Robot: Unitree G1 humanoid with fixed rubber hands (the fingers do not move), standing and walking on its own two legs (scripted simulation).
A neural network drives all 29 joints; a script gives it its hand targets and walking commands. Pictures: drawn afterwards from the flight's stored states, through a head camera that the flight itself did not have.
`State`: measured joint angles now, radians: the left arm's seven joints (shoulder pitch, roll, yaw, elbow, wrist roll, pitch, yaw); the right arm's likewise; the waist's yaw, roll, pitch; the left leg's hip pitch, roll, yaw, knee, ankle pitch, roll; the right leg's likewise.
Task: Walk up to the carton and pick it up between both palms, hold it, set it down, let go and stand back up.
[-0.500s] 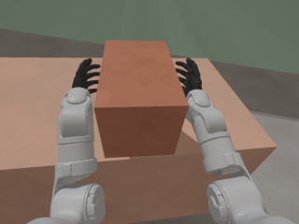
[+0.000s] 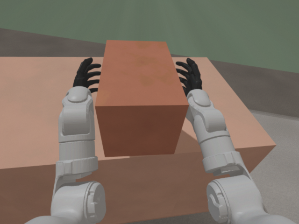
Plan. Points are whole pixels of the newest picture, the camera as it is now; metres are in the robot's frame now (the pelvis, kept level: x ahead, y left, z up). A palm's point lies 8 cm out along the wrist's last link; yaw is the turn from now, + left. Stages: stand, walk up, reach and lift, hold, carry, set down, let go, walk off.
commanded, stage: hold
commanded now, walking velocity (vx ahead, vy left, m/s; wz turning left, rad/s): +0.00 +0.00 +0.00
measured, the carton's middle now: (138, 93) +0.40 +0.02 +0.16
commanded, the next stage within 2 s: set down in 1.08 s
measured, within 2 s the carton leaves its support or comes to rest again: neither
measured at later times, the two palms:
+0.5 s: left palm (83, 90) +0.36 +0.15 +0.20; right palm (192, 90) +0.37 -0.12 +0.20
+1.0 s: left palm (81, 90) +0.35 +0.15 +0.21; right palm (192, 89) +0.36 -0.12 +0.21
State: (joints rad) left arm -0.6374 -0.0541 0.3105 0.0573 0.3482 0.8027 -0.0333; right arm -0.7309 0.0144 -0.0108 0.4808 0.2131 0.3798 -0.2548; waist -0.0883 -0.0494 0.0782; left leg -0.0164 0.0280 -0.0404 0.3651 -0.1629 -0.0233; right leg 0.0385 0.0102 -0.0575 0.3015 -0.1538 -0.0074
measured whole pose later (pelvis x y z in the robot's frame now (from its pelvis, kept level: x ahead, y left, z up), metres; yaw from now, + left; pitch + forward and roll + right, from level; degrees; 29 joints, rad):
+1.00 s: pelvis +0.00 +0.00 +0.00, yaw +1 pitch -11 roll -1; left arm -0.63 -0.05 0.32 0.05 0.35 0.81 -0.05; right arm -0.72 0.02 -0.01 0.47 0.21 0.39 -0.26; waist -0.09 -0.05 0.08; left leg 0.00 0.03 -0.05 0.36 -0.16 -0.02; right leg 0.06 0.01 -0.07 0.30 -0.16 -0.01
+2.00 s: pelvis +0.03 +0.00 +0.00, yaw +0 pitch -8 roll -1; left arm -0.70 -0.06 0.33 0.43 0.36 0.42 0.00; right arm -0.75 0.05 -0.16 0.77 -0.01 -0.02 -0.18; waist -0.01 -0.05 0.11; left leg -0.01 0.02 -0.03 0.33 -0.18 -0.02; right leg 0.05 0.01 -0.05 0.25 -0.16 0.00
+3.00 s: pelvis +0.04 +0.00 +0.00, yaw -2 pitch +2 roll -1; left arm -0.85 -0.03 0.48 0.88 0.36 0.14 0.02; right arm -0.88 0.14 -0.61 0.97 -0.39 -0.15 -0.10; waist 0.05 -0.06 0.02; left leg -0.19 0.03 0.00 0.33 -0.18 -0.02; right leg -0.14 0.01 -0.02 0.26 -0.15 0.00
